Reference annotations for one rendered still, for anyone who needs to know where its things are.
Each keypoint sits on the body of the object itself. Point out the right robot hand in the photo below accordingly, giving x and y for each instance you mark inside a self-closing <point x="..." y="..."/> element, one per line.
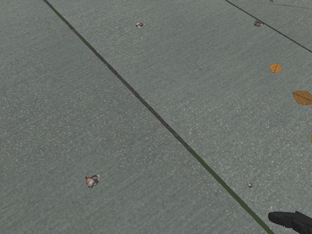
<point x="299" y="222"/>

